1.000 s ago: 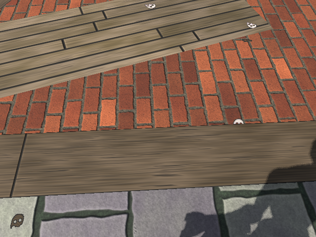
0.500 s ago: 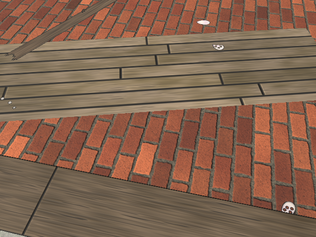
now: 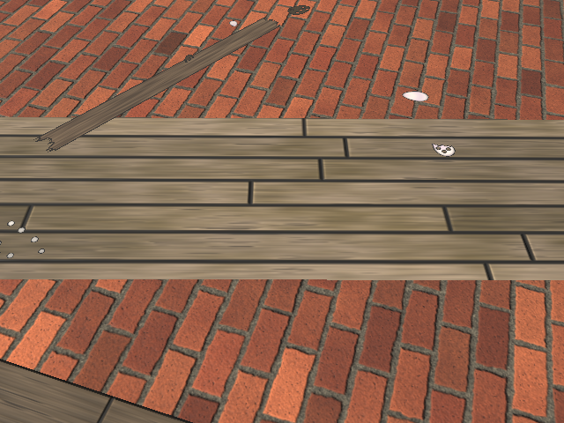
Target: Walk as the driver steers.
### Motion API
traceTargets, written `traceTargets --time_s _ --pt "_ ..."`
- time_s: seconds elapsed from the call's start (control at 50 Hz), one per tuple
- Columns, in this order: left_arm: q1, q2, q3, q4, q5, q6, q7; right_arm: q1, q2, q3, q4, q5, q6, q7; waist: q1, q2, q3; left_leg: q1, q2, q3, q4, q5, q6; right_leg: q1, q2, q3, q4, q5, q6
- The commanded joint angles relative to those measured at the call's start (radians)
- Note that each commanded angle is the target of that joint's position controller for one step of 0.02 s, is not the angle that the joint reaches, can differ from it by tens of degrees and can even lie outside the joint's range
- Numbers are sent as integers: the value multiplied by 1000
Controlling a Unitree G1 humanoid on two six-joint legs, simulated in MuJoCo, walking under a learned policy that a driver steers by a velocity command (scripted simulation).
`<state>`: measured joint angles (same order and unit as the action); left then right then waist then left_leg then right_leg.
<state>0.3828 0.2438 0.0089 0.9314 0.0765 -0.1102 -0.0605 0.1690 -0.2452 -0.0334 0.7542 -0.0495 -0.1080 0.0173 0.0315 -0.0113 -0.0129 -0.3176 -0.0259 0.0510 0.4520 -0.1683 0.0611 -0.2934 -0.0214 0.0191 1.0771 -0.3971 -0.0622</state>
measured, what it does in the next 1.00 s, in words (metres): goes down, turning right: right foot, then left foot 0.12 m lower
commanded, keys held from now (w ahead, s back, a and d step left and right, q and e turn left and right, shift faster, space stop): w+e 0.28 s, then e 0.68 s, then no key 0.04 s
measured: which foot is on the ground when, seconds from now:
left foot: down 0.00-0.38, up 0.40-0.84, down 0.86-1.00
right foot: up 0.00-0.34, down 0.36-0.86, up 0.88-1.00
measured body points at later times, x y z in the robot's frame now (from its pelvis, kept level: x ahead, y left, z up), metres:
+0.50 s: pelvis +0.27 -0.06 -0.01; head +0.29 -0.06 +0.44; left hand +0.41 +0.19 -0.13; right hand +0.36 -0.34 -0.12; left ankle +0.23 +0.10 -0.64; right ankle +0.30 -0.15 -0.74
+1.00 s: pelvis +0.44 -0.02 -0.13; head +0.47 -0.02 +0.32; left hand +0.63 +0.17 -0.26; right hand +0.41 -0.30 -0.24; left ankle +0.55 +0.04 -0.86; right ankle +0.33 -0.10 -0.59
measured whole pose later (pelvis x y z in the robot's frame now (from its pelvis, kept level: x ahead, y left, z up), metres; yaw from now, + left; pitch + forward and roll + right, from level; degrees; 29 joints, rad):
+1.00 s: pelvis +0.44 -0.02 -0.13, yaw -31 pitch +2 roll +0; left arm 0.35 0.26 0.00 0.70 -0.03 0.04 0.06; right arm 0.24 -0.23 -0.03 0.77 -0.01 0.00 -0.02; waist 0.04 -0.03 0.00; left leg -0.35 0.02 0.08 0.46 -0.14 0.03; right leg -0.82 0.06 0.06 1.97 -0.69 0.12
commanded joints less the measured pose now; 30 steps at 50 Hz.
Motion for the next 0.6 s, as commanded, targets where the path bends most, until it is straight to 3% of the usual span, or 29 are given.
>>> traceTargets --time_s 0.02,0.04,0.06,0.12,0.14,0.2,0.22,0.24,0.28,0.3,0.32,0.34,0.36,0.38,0.4,0.42,0.44,0.46,0.48,0.5,0.52,0.56,0.58,0.6 --pt "-78 40 4 -81 21 -6 9 145 -17 -4 20 1 3 -16 -38 75 5 237 306 -304 -290 87 208 -349 -99 57 60 85 -33" --pt "-76 18 3 -80 15 6 4 121 -3 2 11 -5 -1 -17 -13 72 4 199 303 -266 -326 92 204 -327 -100 54 26 85 -29" --pt "-91 11 2 -82 6 12 -2 114 -16 -3 10 -7 -8 -20 -8 72 12 185 294 -223 -353 94 199 -338 -97 44 -12 112 -21" --pt "-166 -2 -5 -98 -5 23 -18 147 -50 -11 32 -44 -19 -12 -16 52 32 161 271 -82 -370 238 187 -383 -97 16 -173 347 -1" --pt "-202 -3 -6 -108 -9 25 -24 168 -50 -9 43 -48 -20 -5 -25 48 34 149 259 -36 -363 289 177 -369 -94 7 -245 415 0" --pt "-284 18 -1 -144 -8 34 -39 212 -75 -8 79 -55 -10 22 -35 72 50 82 240 50 -345 298 155 -264 -57 -19 -334 545 5" --pt "-223 15 0 -135 5 29 -42 220 -83 -6 82 -80 -8 25 -12 86 47 78 266 49 -298 313 157 -232 -59 8 -191 624 1" --pt "-215 47 11 -136 1 19 -39 181 -83 -2 75 -74 -12 25 10 62 58 113 271 60 -273 301 140 -273 -68 32 -213 603 -9" --pt "-282 90 29 -169 0 7 -27 192 -103 -2 78 -53 -18 15 -8 60 74 188 272 80 -224 379 115 -265 -36 -16 -242 498 -20" --pt "-290 109 39 -181 -3 2 -21 199 -122 -5 83 -44 -18 8 1 65 64 213 266 103 -166 553 97 -206 -8 -59 -260 411 -29" --pt "-258 132 52 -183 -16 -8 -18 190 -168 -19 76 -36 -17 0 23 69 47 219 252 137 -69 744 68 -109 33 -102 -285 351 -36" --pt "-163 164 69 -163 -40 -24 -15 159 -219 -34 63 -34 -21 -8 66 57 25 187 227 167 74 868 34 41 86 -137 -355 382 -47" --pt "-38 214 90 -130 -52 -47 0 179 -226 -36 67 -37 -24 -5 98 21 -30 118 187 167 289 822 -9 231 118 -130 -434 506 -85" --pt "78 290 111 -125 -45 -46 35 348 -86 3 66 -67 -15 12 50 -209 -292 -76 101 152 723 203 -126 624 -74 176 -412 1007 -344" --pt "207 260 92 -105 -19 -27 42 346 -46 18 31 -44 -15 46 98 -203 -509 -315 -52 0 1027 -558 -174 868 -306 630 -552 1058 -541" --pt "260 242 100 -61 2 -53 47 15 -95 5 -70 20 -13 56 205 -85 -188 -560 -29 -143 1043 -534 -122 689 -290 580 -619 980 -414" --pt "163 204 95 -66 -27 -72 46 -64 -102 0 -120 22 -7 26 150 -92 -48 -616 38 -190 983 -518 -123 508 -287 517 -612 831 -362" --pt "48 137 71 -87 -42 -65 42 -32 -139 -7 -102 -8 5 0 77 -8 -60 -486 78 -193 915 -456 -116 296 -258 462 -633 830 -351" --pt "-37 97 49 -103 -46 -62 32 19 -83 12 -94 -28 16 -20 -4 -13 -34 -366 104 -196 842 -393 -112 107 -238 417 -678 861 -344" --pt "-118 89 41 -140 -43 -53 23 54 -65 21 -82 -39 28 -35 -64 -1 -14 -250 119 -180 767 -360 -120 -53 -213 380 -744 847 -321" --pt "-169 107 42 -168 -43 -48 13 72 -82 14 -91 -44 38 -44 -100 15 -30 -181 107 -154 690 -323 -132 -120 -168 345 -780 794 -297" --pt "-257 200 67 -224 -26 -47 0 116 -56 26 -84 -25 56 -23 -134 11 -41 18 75 -55 511 -131 -146 -289 -49 190 -778 733 -223" --pt "-266 206 71 -244 7 -43 1 168 -38 32 -67 -36 61 -6 -137 2 -50 92 62 -43 579 106 -127 -363 -29 164 -726 749 -203" --pt "-239 197 70 -253 8 -44 3 164 -43 29 -81 -30 62 3 -127 6 -44 92 54 -37 544 131 -128 -363 -27 169 -709 753 -198"
Velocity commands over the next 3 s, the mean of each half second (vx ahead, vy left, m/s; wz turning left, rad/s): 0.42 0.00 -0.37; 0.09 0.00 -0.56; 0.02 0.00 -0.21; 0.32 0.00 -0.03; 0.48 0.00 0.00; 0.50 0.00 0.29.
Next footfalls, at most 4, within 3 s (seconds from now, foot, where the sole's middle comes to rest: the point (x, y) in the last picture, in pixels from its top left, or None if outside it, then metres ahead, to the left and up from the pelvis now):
0.36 right None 0.34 -0.16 -0.78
0.86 left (288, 411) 0.58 0.03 -0.90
1.34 right None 0.30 -0.11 -0.78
2.04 left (346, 360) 0.73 -0.13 -0.90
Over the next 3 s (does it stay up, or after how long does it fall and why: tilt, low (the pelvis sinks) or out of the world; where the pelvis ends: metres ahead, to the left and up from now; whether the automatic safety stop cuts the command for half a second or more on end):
stays up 0.94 -0.46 -0.13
